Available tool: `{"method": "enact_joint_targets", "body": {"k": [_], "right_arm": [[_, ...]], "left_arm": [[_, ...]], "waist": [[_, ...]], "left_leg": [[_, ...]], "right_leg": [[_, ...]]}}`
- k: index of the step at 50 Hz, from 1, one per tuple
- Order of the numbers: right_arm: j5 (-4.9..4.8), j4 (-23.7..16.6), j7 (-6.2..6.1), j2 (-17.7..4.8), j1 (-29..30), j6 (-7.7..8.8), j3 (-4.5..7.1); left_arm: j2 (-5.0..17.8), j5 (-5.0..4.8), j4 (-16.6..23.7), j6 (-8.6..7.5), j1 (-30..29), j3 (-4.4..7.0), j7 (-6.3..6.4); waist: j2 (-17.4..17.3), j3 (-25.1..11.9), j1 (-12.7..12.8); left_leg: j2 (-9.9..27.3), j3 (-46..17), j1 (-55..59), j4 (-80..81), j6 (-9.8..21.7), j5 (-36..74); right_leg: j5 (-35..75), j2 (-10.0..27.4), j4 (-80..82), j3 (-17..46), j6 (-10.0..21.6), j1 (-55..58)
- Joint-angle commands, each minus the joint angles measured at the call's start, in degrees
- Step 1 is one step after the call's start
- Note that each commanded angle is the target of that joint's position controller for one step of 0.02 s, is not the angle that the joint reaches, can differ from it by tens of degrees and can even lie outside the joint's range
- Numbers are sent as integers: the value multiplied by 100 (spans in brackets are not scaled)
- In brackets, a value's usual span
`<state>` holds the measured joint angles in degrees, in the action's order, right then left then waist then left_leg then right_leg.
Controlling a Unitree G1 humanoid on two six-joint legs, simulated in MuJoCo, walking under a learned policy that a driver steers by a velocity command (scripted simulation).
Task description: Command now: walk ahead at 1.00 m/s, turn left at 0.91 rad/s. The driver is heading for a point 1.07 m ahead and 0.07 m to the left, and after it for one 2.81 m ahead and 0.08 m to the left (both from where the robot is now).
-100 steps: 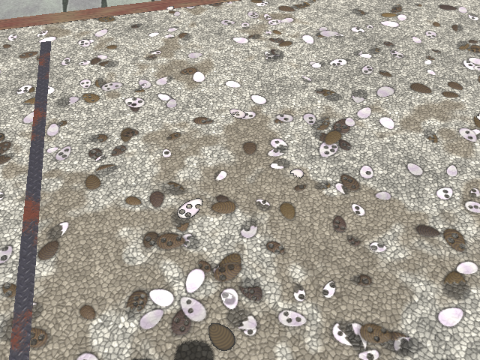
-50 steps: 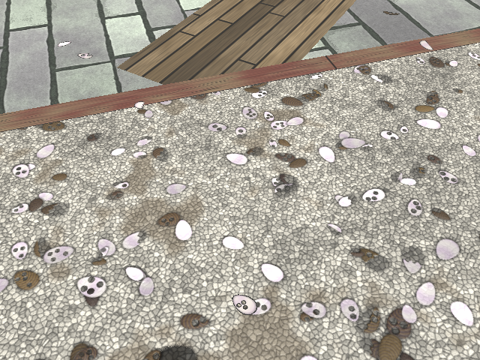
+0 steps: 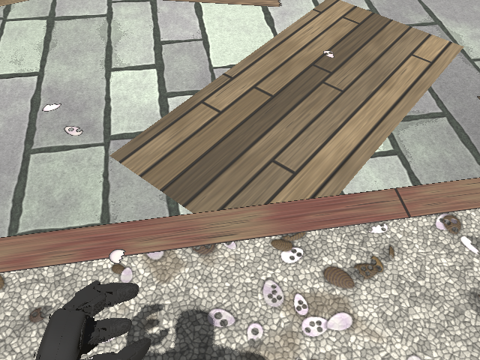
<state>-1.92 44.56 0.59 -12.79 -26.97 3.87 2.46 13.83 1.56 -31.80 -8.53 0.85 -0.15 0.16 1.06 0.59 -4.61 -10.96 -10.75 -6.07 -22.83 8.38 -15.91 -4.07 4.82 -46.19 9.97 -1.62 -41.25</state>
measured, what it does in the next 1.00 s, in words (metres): walks ahead: right foot, then left foot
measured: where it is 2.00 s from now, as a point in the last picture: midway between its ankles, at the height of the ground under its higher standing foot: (195, 110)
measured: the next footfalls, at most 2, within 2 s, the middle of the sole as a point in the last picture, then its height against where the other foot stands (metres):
right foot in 0.14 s outside the picture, level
left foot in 0.60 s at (143, 299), level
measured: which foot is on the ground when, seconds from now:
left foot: down 0.00-0.14, up 0.16-0.58, down 0.60-1.00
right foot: up 0.00-0.12, down 0.14-0.62, up 0.64-1.00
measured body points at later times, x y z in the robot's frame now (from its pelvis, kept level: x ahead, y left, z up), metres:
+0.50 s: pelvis +0.44 +0.01 -0.01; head +0.45 +0.02 +0.44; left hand +0.25 +0.22 -0.14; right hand +0.77 -0.08 -0.05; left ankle +0.59 +0.21 -0.68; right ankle +0.33 -0.18 -0.74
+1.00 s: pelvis +0.85 +0.19 -0.03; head +0.86 +0.17 +0.42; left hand +0.99 +0.48 -0.11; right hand +0.89 -0.09 -0.17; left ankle +0.66 +0.23 -0.74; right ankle +1.10 +0.11 -0.71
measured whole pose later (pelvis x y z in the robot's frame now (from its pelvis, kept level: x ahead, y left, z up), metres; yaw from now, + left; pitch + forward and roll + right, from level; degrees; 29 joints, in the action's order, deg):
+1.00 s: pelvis +0.85 +0.19 -0.03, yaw +8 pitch -1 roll +4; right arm 0.9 49.9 -1.3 -14.8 -24.7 6.9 4.3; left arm 17.2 -1.8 -41.6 -3.6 9.1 4.6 -4.3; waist 2.1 0.5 -3.1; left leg -3.3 15.7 9.6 -21.7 -0.2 -29.8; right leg 23.7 5.2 -42.4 -0.7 6.1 -41.9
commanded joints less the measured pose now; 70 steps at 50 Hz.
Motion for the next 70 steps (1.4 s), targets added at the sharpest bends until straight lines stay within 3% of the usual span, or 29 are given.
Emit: {"method": "enact_joint_targets", "body": {"k": [1,5,7,8,9,10,12,16,25,28,30,31,32,33,35,38,42,45,52,56,57,58,59,60,61,62,64,67,70], "right_arm": [[-98,-412,-100,-1030,360,68,305],[-100,-310,-155,-947,339,21,351],[173,-593,-73,-819,880,-35,267],[71,-815,-24,4,-55,13,32],[-222,-848,-54,-324,-251,38,-74],[-203,-761,-89,-695,348,-3,3],[116,-995,-38,-722,1525,61,19],[-88,-1111,81,-300,1550,-35,-48],[71,-1569,318,-455,3314,153,-139],[54,-1623,326,-808,2988,150,68],[18,-1110,203,-1266,863,48,359],[82,-797,66,-1828,-247,-6,487],[205,-811,143,-1884,-232,97,413],[211,-700,142,-1309,-135,109,336],[257,-445,158,-919,350,190,245],[348,-269,209,-238,1133,314,127],[290,-152,86,-492,1499,421,207],[427,-146,-97,-936,1436,524,319],[230,133,-277,-1119,458,182,373],[50,-111,-211,-1269,1075,212,298],[-83,-204,-97,-1144,1719,282,273],[102,-450,-18,-194,2287,398,43],[76,-1039,-29,215,1589,556,-146],[177,-1190,-36,14,1480,658,-216],[13,-1511,-29,-190,1829,761,-184],[-193,-1499,-92,-306,1952,776,-119],[-166,-1259,-177,-729,2231,537,-17],[442,-1387,-210,-665,2333,434,-16],[91,-1443,-169,-441,2473,338,-19]], "left_arm": [[397,-153,524,-23,-579,198,28],[971,-388,543,-110,-382,517,61],[1284,-400,175,-94,1982,702,117],[1749,-141,-21,-49,2720,757,75],[1601,-198,-166,-42,2729,755,-35],[969,-191,-72,44,2410,650,9],[862,-59,-378,167,2225,593,-18],[280,-195,-800,123,1928,387,-174],[1089,-339,-1390,148,2644,466,-68],[1354,-282,-1588,310,2882,445,-21],[1451,-216,-1681,433,2769,416,40],[835,-60,-1467,389,2893,254,44],[146,-364,-1381,193,3581,54,21],[846,-611,-1278,84,2802,262,40],[690,-565,-1053,97,1916,271,77],[390,-465,-1279,504,2448,354,9],[425,-387,-934,676,1487,383,-1],[422,-202,-1080,515,1601,433,-224],[642,-302,-553,516,462,610,-720],[1320,-333,-1458,859,3325,968,-444],[1317,-268,-1875,834,4510,987,-357],[1276,-130,-2330,759,5009,862,-320],[1187,-38,-2092,544,4401,683,-420],[905,-172,-1918,530,4302,628,-463],[1044,-300,-1788,529,4007,669,-423],[1539,-290,-1682,465,3143,788,-319],[898,13,-1167,249,1958,515,-223],[881,-216,-1150,244,1312,506,335],[890,-421,-1556,204,2211,548,328]], "waist": [[-506,210,34],[-780,-129,279],[-860,-1781,1552],[1554,-2909,1048],[2735,-2933,1018],[1797,-1803,1276],[19,-449,1226],[324,160,527],[25,878,781],[709,267,407],[950,-814,-832],[-293,-1705,-895],[-1839,-3021,-305],[-1215,-2179,-497],[-283,-488,-148],[-681,-116,587],[-415,783,674],[-43,253,721],[20,658,372],[-300,-178,1550],[278,-78,2311],[2257,631,2325],[2568,-250,1227],[1187,-1469,1208],[270,-1500,1010],[-606,-933,453],[-1648,419,72],[-567,896,-97],[47,315,489]], "left_leg": [[759,-1170,-2264,940,477,626],[1010,-1680,-573,-309,166,1668],[889,-1163,-1115,-2981,-217,2558],[171,-493,-3108,-5145,-468,-1120],[747,-171,-4202,-6188,-455,-1384],[1080,37,-4626,-6375,-449,-807],[1321,383,-4350,-5921,-419,-372],[1670,269,-3881,-5025,-325,-498],[1498,1165,-3036,-1775,-331,2056],[925,1639,-2144,-1498,-77,1165],[886,1513,822,-1335,168,1176],[2367,-601,2840,-1448,299,133],[3481,-3714,3748,108,957,-2297],[3269,-3693,3056,733,669,-2780],[2999,-1817,1124,715,408,-1113],[2562,-138,-495,969,122,177],[2126,1466,-1367,1548,-194,1257],[1986,2147,-1252,1271,-195,1809],[2258,2892,1203,-339,-782,2709],[2364,2688,750,-4309,-825,6057],[1801,2577,-963,-7236,-974,3464],[691,2373,-3477,-10203,-1008,-2612],[664,1064,-5168,-10408,-936,-3068],[882,501,-5172,-10001,-794,-3084],[877,457,-5805,-9310,-752,-2609],[1186,258,-5868,-8236,-828,-1767],[1735,-239,-5511,-6861,-914,-796],[1811,394,-1275,-2923,-1451,1924],[1253,1059,-414,-1784,-1489,2518]], "right_leg": [[1239,-724,1286,-748,-227,2376],[607,-725,2130,-426,-68,2638],[-328,97,1278,-48,390,5300],[-2331,1709,1944,3012,1375,7532],[-4510,2176,2681,4921,1650,7625],[-4514,1739,2838,4009,1389,6841],[-2158,1125,2890,2191,1123,5052],[-1084,821,3330,987,1261,3575],[747,821,4327,-748,1086,3474],[4576,985,3158,-1111,893,4542],[5383,790,545,-1285,645,3455],[1445,231,-1882,-1025,502,1736],[-2133,-659,-3623,-95,480,465],[-1887,-344,-3986,120,556,-228],[-1278,112,-3611,-158,520,-419],[-702,587,-3060,-132,502,568],[250,552,-1340,-258,447,384],[2138,159,-995,-1243,486,1583],[3253,-227,1481,-1595,792,736],[2629,-574,1435,-2045,1135,3527],[3259,-180,2263,-1462,1708,5153],[3716,-263,1650,-1296,1891,6045],[4111,-79,494,410,2425,7081],[2561,269,771,1353,2930,7303],[-163,770,2016,2873,3293,7017],[-2379,1414,2943,4399,3172,5724],[-2341,1491,2854,4492,2713,2882],[-1513,-507,2992,1287,1934,-1122],[-1075,-555,2529,777,1697,138]]}}
Velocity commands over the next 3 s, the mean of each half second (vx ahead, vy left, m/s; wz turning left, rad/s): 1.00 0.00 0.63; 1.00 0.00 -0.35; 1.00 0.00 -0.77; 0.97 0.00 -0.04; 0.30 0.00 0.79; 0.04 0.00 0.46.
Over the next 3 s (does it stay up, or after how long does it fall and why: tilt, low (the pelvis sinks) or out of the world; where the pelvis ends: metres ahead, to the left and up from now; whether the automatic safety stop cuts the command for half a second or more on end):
stays up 2.11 -0.09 -0.15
